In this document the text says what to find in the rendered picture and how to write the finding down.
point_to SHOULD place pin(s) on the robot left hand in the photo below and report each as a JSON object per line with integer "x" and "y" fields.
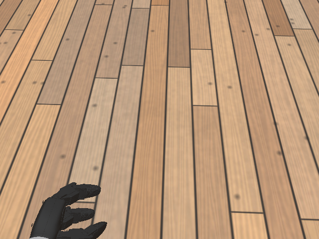
{"x": 54, "y": 216}

